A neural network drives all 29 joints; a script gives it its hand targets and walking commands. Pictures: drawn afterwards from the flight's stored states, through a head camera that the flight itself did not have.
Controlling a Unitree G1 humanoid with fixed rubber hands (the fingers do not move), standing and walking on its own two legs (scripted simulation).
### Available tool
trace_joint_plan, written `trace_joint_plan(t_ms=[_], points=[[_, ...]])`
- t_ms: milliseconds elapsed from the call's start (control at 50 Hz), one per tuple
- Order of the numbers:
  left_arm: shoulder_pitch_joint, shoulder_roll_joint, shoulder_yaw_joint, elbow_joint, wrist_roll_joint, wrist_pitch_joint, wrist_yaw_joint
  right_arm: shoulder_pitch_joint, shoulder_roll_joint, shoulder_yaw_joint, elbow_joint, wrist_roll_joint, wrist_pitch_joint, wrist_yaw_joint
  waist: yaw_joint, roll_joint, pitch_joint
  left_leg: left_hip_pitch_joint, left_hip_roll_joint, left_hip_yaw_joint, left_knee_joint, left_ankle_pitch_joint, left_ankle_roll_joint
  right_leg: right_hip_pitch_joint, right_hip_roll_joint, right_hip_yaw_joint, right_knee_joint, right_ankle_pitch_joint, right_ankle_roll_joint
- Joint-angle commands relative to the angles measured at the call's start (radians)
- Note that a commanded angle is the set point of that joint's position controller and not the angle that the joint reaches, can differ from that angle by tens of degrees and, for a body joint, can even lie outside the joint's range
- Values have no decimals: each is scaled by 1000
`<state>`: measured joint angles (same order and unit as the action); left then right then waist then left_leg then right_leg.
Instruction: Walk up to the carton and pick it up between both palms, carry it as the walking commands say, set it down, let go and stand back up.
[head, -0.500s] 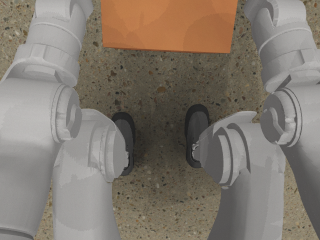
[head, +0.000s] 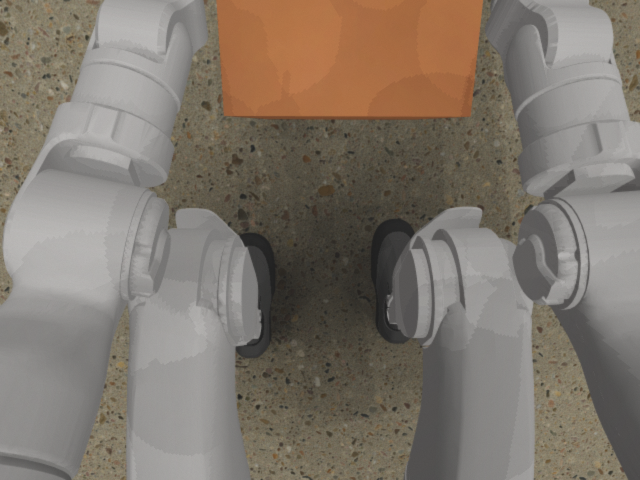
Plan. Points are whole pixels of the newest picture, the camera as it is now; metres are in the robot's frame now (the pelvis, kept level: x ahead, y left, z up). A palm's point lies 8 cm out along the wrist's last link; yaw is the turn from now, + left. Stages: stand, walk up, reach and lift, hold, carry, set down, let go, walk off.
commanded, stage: reach and lift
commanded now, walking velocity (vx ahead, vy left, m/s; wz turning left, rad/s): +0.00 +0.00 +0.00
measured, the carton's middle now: out of the picture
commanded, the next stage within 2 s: none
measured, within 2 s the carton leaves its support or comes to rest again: neither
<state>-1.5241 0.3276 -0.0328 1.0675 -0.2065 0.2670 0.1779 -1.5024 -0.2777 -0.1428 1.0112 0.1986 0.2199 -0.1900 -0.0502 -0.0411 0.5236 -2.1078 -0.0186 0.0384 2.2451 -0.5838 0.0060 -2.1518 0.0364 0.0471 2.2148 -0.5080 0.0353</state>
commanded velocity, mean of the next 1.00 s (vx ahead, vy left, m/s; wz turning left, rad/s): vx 0.00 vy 0.00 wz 0.00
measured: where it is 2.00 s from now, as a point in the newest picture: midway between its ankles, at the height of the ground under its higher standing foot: (323, 308)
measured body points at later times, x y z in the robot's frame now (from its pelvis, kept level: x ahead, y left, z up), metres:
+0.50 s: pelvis -0.01 +0.00 +0.03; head +0.34 +0.00 +0.30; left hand +0.57 +0.11 -0.10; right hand +0.55 -0.18 -0.09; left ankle +0.13 +0.11 -0.33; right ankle +0.14 -0.13 -0.33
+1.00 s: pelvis -0.01 +0.00 +0.07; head +0.33 -0.01 +0.36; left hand +0.55 +0.11 -0.04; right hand +0.53 -0.18 -0.03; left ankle +0.13 +0.11 -0.33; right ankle +0.14 -0.13 -0.33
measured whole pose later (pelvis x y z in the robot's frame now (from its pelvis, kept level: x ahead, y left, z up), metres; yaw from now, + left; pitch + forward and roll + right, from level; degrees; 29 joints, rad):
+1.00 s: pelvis -0.01 +0.00 +0.07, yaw +0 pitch +22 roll +1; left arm -1.39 0.25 0.15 0.81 -0.15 0.41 0.18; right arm -1.31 -0.16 -0.32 0.62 0.05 0.42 -0.19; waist -0.05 -0.02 0.52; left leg -1.84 -0.03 0.04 2.02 -0.56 0.01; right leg -1.89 0.04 0.06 1.99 -0.49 0.04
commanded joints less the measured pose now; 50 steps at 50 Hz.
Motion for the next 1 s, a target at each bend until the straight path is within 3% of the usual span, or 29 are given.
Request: trace_joint_plan(t_ms=[0, 20, 100, 120, 200, 220, 240, 260, 280, 340, 360, 380, 420, 440, 460, 500, 540, 680, 720, 740, 760, 800, 820, 860, 880, 920, 940, 960, 980], points=[[-806, -1185, -162, -527, -58, -60, -329, -603, 1208, 172, -316, -16, 41, 320, -59, 55, -2010, 675, -139, 18, -291, 190, 8, 749, 92, -150, -226, 200, -39], [-807, -1178, -150, -495, -36, -46, -329, -632, 1188, 166, -307, -12, 44, 319, -47, 95, -1984, 669, -133, 18, -287, 166, 8, 720, 88, -138, -230, 174, -46], [-809, -1191, -162, -530, -33, -36, -318, -654, 1218, 189, -381, -2, 52, 318, -32, 83, -2113, 728, -139, 10, -287, 260, 7, 778, 90, -139, -231, 269, -37], [-836, -1222, -166, -584, -38, -35, -319, -653, 1212, 188, -395, -18, 52, 314, -51, 85, -2195, 762, -143, 7, -286, 297, 4, 827, 96, -139, -231, 300, -41], [-825, -1222, -216, -705, -52, -36, -295, -592, 1259, 261, -452, 23, 70, 312, -21, 92, -2409, 911, -159, 0, -275, 474, -5, 879, 107, -145, -220, 436, -25], [-817, -1231, -241, -733, -65, -34, -293, -581, 1258, 276, -479, 28, 73, 310, -40, 86, -2462, 954, -156, -6, -270, 519, -7, 894, 114, -145, -224, 474, -21], [-822, -1212, -233, -758, -57, -30, -284, -575, 1269, 301, -512, 42, 80, 310, -15, 80, -2528, 994, -160, -3, -269, 550, -7, 943, 115, -139, -219, 507, -21], [-806, -1212, -223, -736, -57, -32, -284, -559, 1259, 290, -482, 28, 82, 306, -39, 59, -2477, 935, -158, -5, -273, 526, -3, 932, 117, -136, -227, 495, -16], [-812, -1203, -241, -788, -56, -26, -281, -535, 1257, 305, -518, 37, 87, 301, -18, 89, -2563, 993, -158, 4, -265, 546, -11, 984, 116, -131, -219, 507, -16], [-783, -1213, -249, -736, -60, -12, -285, -508, 1256, 290, -482, 8, 104, 304, -27, 71, -2466, 922, -160, 6, -295, 483, -4, 923, 117, -125, -249, 450, -13], [-768, -1201, -225, -704, -45, -7, -289, -520, 1255, 269, -460, -7, 111, 308, -37, 54, -2411, 909, -148, -3, -303, 456, 0, 899, 116, -130, -249, 427, -13], [-756, -1211, -210, -658, -34, 6, -294, -544, 1261, 255, -453, -8, 114, 313, -7, 75, -2339, 869, -152, 4, -331, 387, 0, 861, 114, -132, -266, 355, -12], [-717, -1234, -157, -573, -5, 19, -306, -560, 1252, 232, -418, -33, 123, 321, -3, 62, -2214, 795, -153, 13, -354, 284, 9, 813, 112, -135, -288, 258, -17], [-747, -1253, -174, -602, -11, 23, -310, -586, 1256, 229, -460, -43, 126, 325, -22, 57, -2264, 815, -148, 11, -366, 260, 10, 835, 113, -134, -301, 250, -25], [-717, -1267, -168, -580, -5, 37, -311, -631, 1238, 265, -514, -31, 129, 323, -11, 38, -2300, 814, -149, 10, -361, 254, 14, 877, 107, -129, -311, 238, -23], [-682, -1280, -141, -496, 21, 58, -316, -654, 1225, 248, -485, -50, 139, 327, -11, 36, -2222, 769, -155, 1, -386, 192, 21, 837, 101, -136, -316, 190, -20], [-731, -1301, -177, -565, -3, 67, -314, -711, 1239, 293, -583, -22, 143, 324, 4, 42, -2379, 880, -157, -10, -399, 265, 21, 910, 106, -141, -313, 257, -17], [-718, -1255, -215, -717, -13, 89, -283, -671, 1265, 408, -695, 35, 188, 299, 26, 5, -2677, 1028, -177, 10, -386, 444, 14, 1086, 119, -122, -339, 423, 9], [-689, -1253, -184, -685, 16, 93, -281, -601, 1268, 377, -608, 9, 199, 301, 39, 12, -2619, 997, -173, 12, -407, 430, 10, 1048, 118, -125, -350, 406, 5], [-673, -1270, -220, -730, -3, 90, -284, -568, 1294, 393, -614, 19, 202, 304, 15, 11, -2647, 1022, -171, -1, -409, 431, 13, 1059, 121, -120, -354, 406, 3], [-669, -1257, -198, -701, 14, 95, -281, -561, 1291, 398, -622, 19, 205, 302, 41, 28, -2622, 1012, -170, 10, -418, 433, 7, 1058, 120, -112, -368, 412, 2], [-658, -1256, -208, -714, 26, 92, -284, -507, 1320, 372, -553, 3, 208, 309, 40, 23, -2573, 1006, -170, -1, -442, 408, 13, 1039, 125, -110, -382, 381, 1], [-633, -1267, -200, -683, 26, 93, -286, -503, 1299, 363, -558, -13, 205, 312, 13, 7, -2554, 1000, -162, -8, -450, 412, 12, 1023, 125, -124, -389, 385, 7], [-640, -1269, -213, -688, 29, 96, -286, -506, 1310, 370, -549, -11, 205, 314, 24, 33, -2542, 1010, -164, -9, -457, 411, 9, 1013, 124, -116, -389, 381, 4], [-658, -1278, -215, -703, 22, 94, -291, -488, 1315, 352, -533, -24, 207, 316, 2, 25, -2559, 1015, -164, -8, -475, 376, 3, 1042, 123, -120, -402, 354, 0], [-625, -1308, -231, -671, 8, 104, -293, -510, 1319, 360, -574, -21, 206, 314, 7, 28, -2543, 1043, -164, -16, -498, 383, 4, 1035, 129, -126, -422, 360, -1], [-626, -1293, -221, -675, 20, 102, -291, -539, 1315, 376, -590, 1, 203, 312, 37, 46, -2524, 1037, -166, -4, -501, 369, 5, 1033, 127, -111, -436, 341, 1], [-623, -1302, -232, -685, 11, 103, -288, -513, 1305, 363, -585, -13, 201, 313, 6, 27, -2537, 1065, -162, -22, -506, 379, 7, 1038, 129, -124, -431, 346, -2], [-618, -1288, -207, -655, 32, 105, -290, -527, 1296, 348, -566, -25, 203, 313, 21, 51, -2463, 1013, -162, -10, -513, 340, 4, 1031, 125, -110, -446, 321, -6]])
